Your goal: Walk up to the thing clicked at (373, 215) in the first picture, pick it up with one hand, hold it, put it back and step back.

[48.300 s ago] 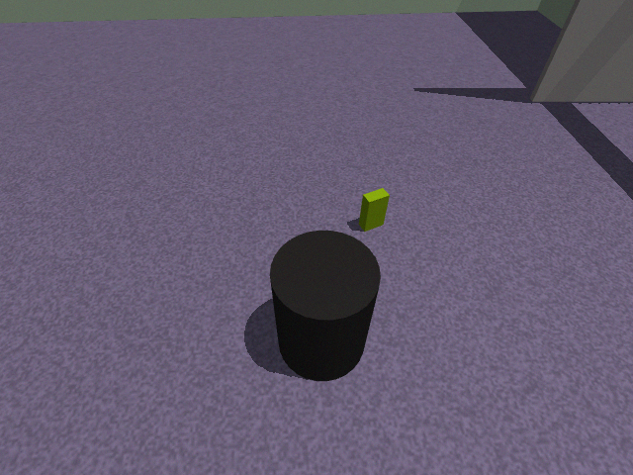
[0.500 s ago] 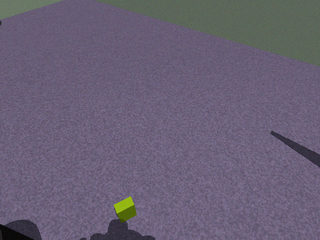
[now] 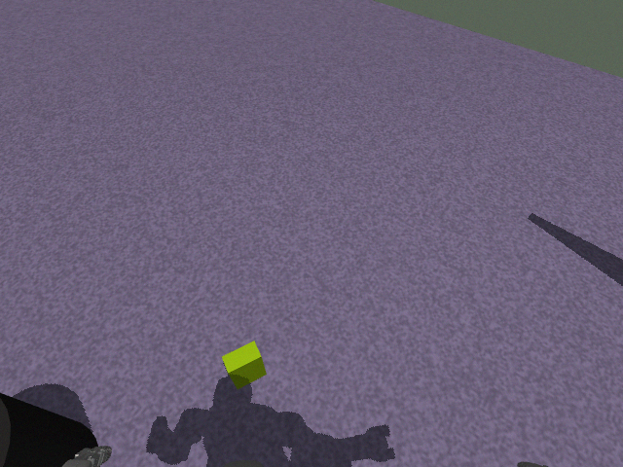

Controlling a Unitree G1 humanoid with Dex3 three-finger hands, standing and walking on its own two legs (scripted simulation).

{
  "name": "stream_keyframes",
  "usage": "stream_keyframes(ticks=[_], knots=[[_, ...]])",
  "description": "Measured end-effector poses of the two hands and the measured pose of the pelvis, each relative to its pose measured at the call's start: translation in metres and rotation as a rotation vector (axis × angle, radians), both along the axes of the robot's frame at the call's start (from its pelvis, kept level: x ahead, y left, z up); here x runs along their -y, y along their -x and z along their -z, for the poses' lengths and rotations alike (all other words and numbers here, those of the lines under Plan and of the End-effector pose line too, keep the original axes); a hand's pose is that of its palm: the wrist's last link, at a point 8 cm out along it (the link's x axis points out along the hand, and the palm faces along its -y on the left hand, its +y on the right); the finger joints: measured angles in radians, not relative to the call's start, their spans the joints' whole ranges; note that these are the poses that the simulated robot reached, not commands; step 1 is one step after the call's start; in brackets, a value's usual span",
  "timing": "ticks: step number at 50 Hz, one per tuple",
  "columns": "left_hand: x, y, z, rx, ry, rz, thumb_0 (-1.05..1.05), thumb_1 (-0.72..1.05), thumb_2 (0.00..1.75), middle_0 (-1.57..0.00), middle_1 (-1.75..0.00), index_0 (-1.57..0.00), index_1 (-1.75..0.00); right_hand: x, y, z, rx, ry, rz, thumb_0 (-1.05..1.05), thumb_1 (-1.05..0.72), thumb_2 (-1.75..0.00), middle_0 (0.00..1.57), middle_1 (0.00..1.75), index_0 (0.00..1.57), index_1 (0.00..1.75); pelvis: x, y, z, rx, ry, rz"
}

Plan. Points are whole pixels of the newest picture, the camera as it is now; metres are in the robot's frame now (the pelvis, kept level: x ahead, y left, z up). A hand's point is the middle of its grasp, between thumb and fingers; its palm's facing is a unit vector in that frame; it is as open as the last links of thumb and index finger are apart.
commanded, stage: step back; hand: left
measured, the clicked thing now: (245, 366) +0.43 +0.20 -0.68
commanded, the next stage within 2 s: none
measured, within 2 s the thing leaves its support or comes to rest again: neither
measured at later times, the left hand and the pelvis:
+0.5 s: hand out of the picture +0.02 +0.30 -0.18, palm faces -0.09 -0.92 -0.38, open 7.4 cm; pelvis -0.09 +0.03 -0.01, yaw -5 degrees
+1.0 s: hand out of the picture -0.10 +0.29 -0.15, palm faces +0.02 -0.92 -0.40, open 7.4 cm; pelvis -0.23 +0.03 -0.02, yaw +1 degrees
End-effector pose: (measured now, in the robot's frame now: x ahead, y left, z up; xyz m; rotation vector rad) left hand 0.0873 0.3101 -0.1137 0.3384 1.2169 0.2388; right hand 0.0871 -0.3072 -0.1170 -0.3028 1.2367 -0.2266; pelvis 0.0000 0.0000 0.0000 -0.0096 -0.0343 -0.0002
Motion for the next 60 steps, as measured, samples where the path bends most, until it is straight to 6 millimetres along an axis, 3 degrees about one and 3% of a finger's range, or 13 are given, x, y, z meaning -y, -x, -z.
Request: stream_keyframes(ticks=[5, 9, 15, 21, 27, 32, 37, 44, 50, 55, 60], knots=[[-0.014, 0.000, 0.008, 0.021, -0.008, 0.025, 0.00, 0.91, 0.90, -0.21, -0.30, -0.20, -0.30, 0.003, 0.015, 0.003, -0.005, 0.040, 0.000, 0.00, -0.90, -0.90, 0.20, 0.30, 0.21, 0.30, -0.013, 0.015, 0.010, 0.005, 0.007, -0.004], [-0.030, -0.008, 0.020, 0.059, 0.002, 0.047, 0.01, 0.90, 0.90, -0.21, -0.30, -0.20, -0.30, -0.009, 0.039, 0.003, -0.014, 0.068, 0.013, 0.00, -0.90, -0.90, 0.20, 0.30, 0.20, 0.30, -0.030, 0.025, 0.020, 0.008, 0.002, -0.001], [-0.036, -0.005, 0.018, 0.094, 0.016, 0.052, 0.01, 0.91, 0.90, -0.21, -0.30, -0.20, -0.30, -0.029, 0.081, -0.010, -0.066, 0.077, 0.002, 0.00, -0.90, -0.90, 0.20, 0.30, 0.21, 0.30, -0.037, 0.046, 0.011, -0.002, 0.025, -0.001], [-0.036, 0.038, 0.020, 0.023, 0.012, 0.082, 0.00, 0.91, 0.90, -0.21, -0.30, -0.20, -0.30, -0.034, 0.091, -0.013, 0.009, 0.082, 0.015, 0.00, -0.90, -0.90, 0.20, 0.30, 0.21, 0.30, -0.039, 0.069, 0.009, -0.012, 0.014, 0.048], [-0.028, 0.087, 0.023, -0.029, -0.005, 0.096, 0.00, 0.91, 0.90, -0.21, -0.30, -0.20, -0.30, -0.025, 0.106, -0.001, 0.098, 0.061, 0.005, 0.00, -0.90, -0.90, 0.20, 0.30, 0.21, 0.30, -0.030, 0.105, 0.018, 0.007, -0.005, 0.091], [-0.012, 0.137, 0.015, -0.031, -0.020, 0.083, 0.00, 0.91, 0.90, -0.21, -0.30, -0.20, -0.30, -0.007, 0.132, 0.016, 0.119, 0.030, 0.017, 0.00, -0.90, -0.90, 0.20, 0.30, 0.21, 0.30, -0.017, 0.138, 0.025, 0.033, 0.026, 0.081], [-0.007, 0.184, -0.009, -0.037, -0.039, 0.043, 0.01, 0.91, 0.90, -0.21, -0.30, -0.20, -0.30, -0.001, 0.169, 0.009, 0.073, 0.006, 0.037, 0.00, -0.90, -0.90, 0.20, 0.30, 0.21, 0.30, -0.010, 0.157, 0.007, 0.021, -0.050, 0.092], [-0.013, 0.189, -0.019, 0.059, -0.061, 0.047, 0.01, 0.90, 0.90, -0.21, -0.30, -0.20, -0.30, 0.001, 0.227, 0.009, -0.032, 0.041, 0.001, 0.00, -0.90, -0.90, 0.20, 0.30, 0.21, 0.30, -0.014, 0.192, 0.005, -0.016, -0.026, 0.031], [-0.026, 0.195, 0.002, 0.155, -0.022, 0.045, 0.00, 0.90, 0.90, -0.21, -0.30, -0.20, -0.30, -0.018, 0.258, 0.010, -0.062, 0.071, -0.051, 0.00, -0.90, -0.90, 0.20, 0.30, 0.21, 0.30, -0.027, 0.230, 0.019, 0.006, -0.029, -0.024], [-0.025, 0.223, 0.009, 0.130, 0.028, 0.030, 0.01, 0.91, 0.90, -0.21, -0.30, -0.20, -0.30, -0.034, 0.271, -0.008, 0.005, 0.068, -0.070, 0.01, -0.90, -0.90, 0.20, 0.30, 0.21, 0.30, -0.033, 0.255, 0.011, 0.017, 0.008, -0.020], [-0.025, 0.257, 0.007, 0.119, 0.035, 0.029, 0.01, 0.91, 0.90, -0.21, -0.30, -0.20, -0.30, -0.034, 0.275, -0.022, 0.085, 0.084, -0.081, 0.00, -0.90, -0.90, 0.20, 0.30, 0.21, 0.30, -0.030, 0.283, 0.006, 0.001, 0.017, 0.015]])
